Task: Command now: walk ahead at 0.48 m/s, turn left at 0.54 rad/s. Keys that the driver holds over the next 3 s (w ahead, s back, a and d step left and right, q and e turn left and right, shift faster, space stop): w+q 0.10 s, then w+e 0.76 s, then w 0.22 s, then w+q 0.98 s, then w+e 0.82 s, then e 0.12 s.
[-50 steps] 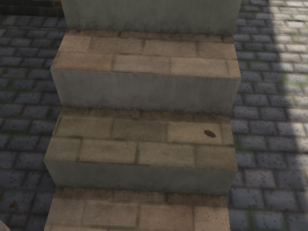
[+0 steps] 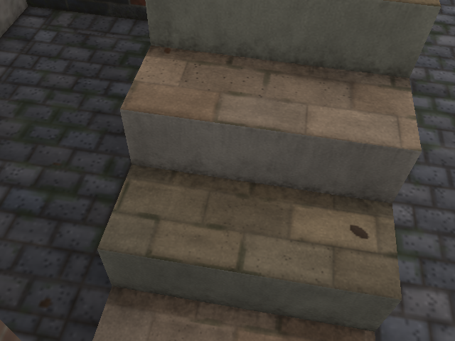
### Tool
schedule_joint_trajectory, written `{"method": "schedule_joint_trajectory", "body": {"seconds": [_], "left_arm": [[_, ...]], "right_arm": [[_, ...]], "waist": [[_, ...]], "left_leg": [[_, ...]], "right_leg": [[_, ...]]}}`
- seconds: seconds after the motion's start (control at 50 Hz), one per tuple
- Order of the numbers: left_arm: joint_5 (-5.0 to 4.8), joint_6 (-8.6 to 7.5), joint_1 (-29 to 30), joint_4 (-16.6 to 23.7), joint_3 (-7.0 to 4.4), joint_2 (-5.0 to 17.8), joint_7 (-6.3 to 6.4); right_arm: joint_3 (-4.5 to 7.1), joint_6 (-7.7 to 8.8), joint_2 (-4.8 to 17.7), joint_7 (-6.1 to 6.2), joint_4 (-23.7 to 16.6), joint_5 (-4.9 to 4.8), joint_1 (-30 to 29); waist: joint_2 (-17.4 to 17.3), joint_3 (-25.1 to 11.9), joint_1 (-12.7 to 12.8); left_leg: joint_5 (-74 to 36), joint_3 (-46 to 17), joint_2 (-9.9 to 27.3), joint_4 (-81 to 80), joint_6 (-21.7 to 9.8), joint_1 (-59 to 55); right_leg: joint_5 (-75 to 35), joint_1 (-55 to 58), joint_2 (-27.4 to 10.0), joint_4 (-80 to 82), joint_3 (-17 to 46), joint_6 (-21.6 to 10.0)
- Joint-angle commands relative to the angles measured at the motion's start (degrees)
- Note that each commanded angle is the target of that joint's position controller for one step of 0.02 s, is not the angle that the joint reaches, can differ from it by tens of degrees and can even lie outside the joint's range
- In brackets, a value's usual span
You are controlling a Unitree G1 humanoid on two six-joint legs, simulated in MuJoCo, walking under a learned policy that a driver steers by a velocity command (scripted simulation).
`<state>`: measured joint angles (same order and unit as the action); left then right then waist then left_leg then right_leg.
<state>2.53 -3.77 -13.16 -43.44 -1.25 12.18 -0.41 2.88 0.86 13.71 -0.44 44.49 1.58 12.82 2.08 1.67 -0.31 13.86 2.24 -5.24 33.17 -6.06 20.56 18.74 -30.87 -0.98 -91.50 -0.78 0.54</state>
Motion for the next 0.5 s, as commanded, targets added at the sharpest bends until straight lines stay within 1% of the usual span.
{"method": "schedule_joint_trajectory", "body": {"seconds": [0.02, 0.04, 0.06, 0.1, 0.12, 0.14, 0.16, 0.18, 0.2, 0.22, 0.24, 0.26, 0.28, 0.3, 0.32, 0.34, 0.36, 0.38, 0.4, 0.42, 0.44, 0.46, 0.48, 0.5], "left_arm": [[1.69, 1.24, -1.2, 6.35, -0.21, 2.96, -0.33], [1.52, 2.33, -1.01, 6.8, 0.12, 2.05, -0.37], [1.33, 2.84, -0.68, 7.64, 0.67, 0.73, -0.35], [1.56, 3.0, 0.5, 9.23, 0.95, 0.43, -0.22], [1.15, 2.94, -0.57, 8.99, 1.2, -0.6, -0.12], [0.56, 3.2, -0.02, 8.93, 1.57, -1.99, 0.45], [0.56, 3.33, 2.67, 10.79, 1.39, -1.49, 1.1], [0.56, 3.3, 6.24, 12.52, 1.42, -1.59, 1.5], [0.54, 3.22, 9.27, 14.05, 1.6, -1.92, 1.61], [0.47, 3.18, 11.01, 15.0, 1.74, -2.28, 1.5], [0.89, 3.24, 12.44, 15.02, 2.05, -3.52, 1.23], [0.5, 3.19, 13.59, 15.48, 2.44, -5.12, 1.36], [0.03, 3.17, 14.52, 16.24, 2.59, -5.31, 1.36], [0.03, 3.02, 16.19, 16.84, 2.66, -5.11, 1.86], [-0.07, 2.95, 18.83, 18.23, 3.04, -5.56, 2.22], [-0.18, 3.13, 20.18, 19.03, 3.29, -5.7, 2.31], [0.17, 3.42, 21.39, 20.78, 3.99, -6.82, 2.21], [0.39, 4.34, 21.84, 22.18, 4.88, -7.48, 1.67], [0.57, 4.95, 23.88, 24.04, 5.31, -8.29, 1.33], [0.64, 5.09, 23.97, 25.27, 6.37, -8.0, 0.67], [0.67, 5.38, 22.45, 24.06, 6.6, -7.93, 0.28], [-0.35, 4.61, 18.47, 20.97, 6.71, -7.93, 0.1], [-1.47, 4.62, 11.32, 16.26, 4.86, -3.93, -0.34], [-1.82, 4.45, -1.07, 12.2, 3.47, -2.04, -0.2]], "right_arm": [[0.92, 0.07, 6.31, 0.66, -2.62, 0.21, -0.59], [0.85, 0.42, 6.75, 0.86, -1.86, 0.37, 0.18], [0.95, 0.94, 7.61, 1.04, -1.29, 0.55, 1.53], [0.97, 1.39, 8.17, 1.65, -0.63, 0.19, 4.11], [0.92, 1.55, 8.19, 1.85, 0.11, 0.43, 5.95], [1.12, 1.66, 8.83, 1.8, 1.9, 1.06, 9.88], [1.06, 1.8, 8.12, 1.88, 2.89, 0.96, 12.47], [0.92, 1.94, 7.78, 2.14, 3.93, 0.9, 13.66], [0.81, 2.05, 7.41, 2.42, 5.07, 0.88, 15.24], [0.72, 2.21, 7.19, 2.73, 5.98, 0.88, 16.49], [0.35, 2.54, 6.8, 2.84, 7.0, 0.45, 17.7], [0.18, 2.81, 6.64, 2.73, 7.97, 0.78, 18.65], [0.26, 3.19, 7.32, 2.64, 8.92, 0.49, 18.72], [0.08, 3.75, 7.99, 2.48, 10.33, 0.27, 19.45], [-0.42, 4.22, 7.36, 2.38, 11.23, 0.14, 19.21], [-1.02, 4.53, 6.81, 2.21, 11.84, 0.02, 18.25], [-1.45, 4.45, 6.15, 2.25, 12.89, -0.33, 17.24], [-1.67, 4.39, 6.62, 2.57, 12.99, -0.96, 16.61], [-1.92, 3.97, 6.85, 3.33, 13.46, -0.89, 16.54], [-1.68, 3.78, 8.59, 4.51, 12.2, -1.83, 13.95], [-1.69, 3.23, 8.07, 5.01, 11.74, -2.5, 12.46], [-2.07, 2.74, 8.34, 4.97, 9.89, -3.58, 8.91], [-1.71, 2.81, 10.86, 4.12, 8.12, -3.9, 11.43], [-0.9, 3.62, 13.74, 3.16, 7.59, -3.32, 10.64]], "waist": [[-2.75, -3.52, 2.72], [-3.19, -2.43, 3.04], [-3.79, -2.4, 2.68], [-3.71, -3.45, 1.94], [-5.3, -5.27, 1.26], [-8.85, -5.94, -0.5], [-8.88, -4.49, -1.5], [-8.08, -2.35, -2.04], [-7.0, -0.91, -2.53], [-5.95, -0.42, -2.81], [-4.67, -1.15, -2.99], [-5.62, -1.06, -3.83], [-4.81, 0.1, -3.34], [-4.45, 1.64, -3.9], [-3.75, 3.13, -3.88], [-3.57, 3.62, -3.51], [-3.32, 4.55, -2.25], [-1.97, 2.62, -1.62], [-4.44, 1.96, -2.06], [-1.74, 0.62, -0.72], [-1.42, -2.41, -0.7], [-4.62, -5.4, 2.44], [-3.36, -12.76, 3.09], [-10.7, -21.9, 8.45]], "left_leg": [[-14.06, -19.89, 15.36, -14.52, -12.11, -2.05], [-12.12, -18.62, 13.86, -14.24, -11.89, 1.17], [-13.2, -18.71, 13.26, -13.52, -12.01, 1.88], [-14.66, -20.14, 12.72, -12.12, -12.48, 0.24], [-15.76, -20.38, 13.62, -12.45, -13.55, -2.28], [-12.73, -22.98, 15.74, -14.61, -14.81, -8.07], [-6.75, -24.89, 16.77, -15.75, -14.71, -13.02], [-2.38, -25.66, 17.83, -16.58, -13.95, -16.33], [0.72, -25.59, 18.39, -17.28, -13.05, -18.86], [3.2, -25.13, 18.86, -17.83, -12.2, -20.97], [6.06, -23.86, 19.78, -18.21, -11.31, -22.65], [5.04, -23.56, 20.95, -18.7, -11.32, -23.99], [7.36, -22.33, 22.07, -19.64, -10.28, -24.28], [7.28, -21.5, 22.69, -20.11, -9.33, -25.43], [4.98, -19.11, 22.74, -21.52, -8.42, -24.44], [4.5, -16.39, 21.9, -23.22, -7.54, -22.41], [1.16, -14.77, 21.28, -24.25, -6.74, -18.72], [-0.39, -10.08, 18.53, -25.7, -5.2, -17.12], [-6.02, -9.09, 18.2, -28.98, -6.17, -15.74], [-16.07, -7.94, 19.05, -35.01, -7.25, -13.47], [-25.48, -3.01, 17.85, -36.65, -6.68, -11.84], [-55.37, 2.55, 18.53, -33.22, -5.83, -9.47], [-85.92, 3.95, 18.34, -23.15, -6.49, -11.73], [-112.05, 3.33, 23.0, -9.72, -7.41, -17.3]], "right_leg": [[-1.6, -13.58, -0.64, -12.17, 1.07, 0.73], [-2.78, -14.04, -0.36, -12.04, 0.21, 0.5], [-3.44, -15.59, 0.3, -13.8, -0.78, 0.26], [-5.33, -19.08, 0.31, -13.05, -0.85, 0.12], [-4.44, -20.96, 1.49, -18.26, -1.89, -0.07], [1.2, -27.96, 2.07, -27.33, -2.66, -0.58], [4.06, -35.46, 0.85, -30.44, -0.84, -1.1], [6.44, -41.87, 0.22, -32.34, 0.48, -1.8], [8.31, -46.56, -0.08, -33.5, 1.5, -2.41], [9.51, -49.68, -0.19, -34.19, 2.42, -2.88], [9.67, -51.59, -0.47, -34.38, 2.59, -3.44], [11.74, -54.84, 1.08, -40.58, 2.95, -4.22], [13.93, -56.96, 1.28, -41.44, 5.04, -4.73], [15.92, -60.51, 1.42, -42.94, 5.9, -5.12], [17.54, -61.61, 1.81, -42.07, 5.36, -5.29], [18.25, -60.52, 1.71, -39.25, 4.05, -5.17], [17.57, -58.31, 0.58, -36.63, 4.79, -5.54], [16.27, -53.92, -0.01, -28.26, 1.02, -5.17], [16.04, -50.55, -0.99, -25.46, -2.3, -4.9], [13.74, -40.18, -3.81, -12.48, -5.4, -5.69], [12.72, -28.09, -3.14, -3.21, -7.16, -6.52], [11.81, -13.01, -1.29, 6.85, -6.72, -9.02], [14.89, -1.32, 4.79, 10.97, -13.46, -8.45], [10.38, 7.7, 6.2, 11.35, -12.83, -9.91]]}}
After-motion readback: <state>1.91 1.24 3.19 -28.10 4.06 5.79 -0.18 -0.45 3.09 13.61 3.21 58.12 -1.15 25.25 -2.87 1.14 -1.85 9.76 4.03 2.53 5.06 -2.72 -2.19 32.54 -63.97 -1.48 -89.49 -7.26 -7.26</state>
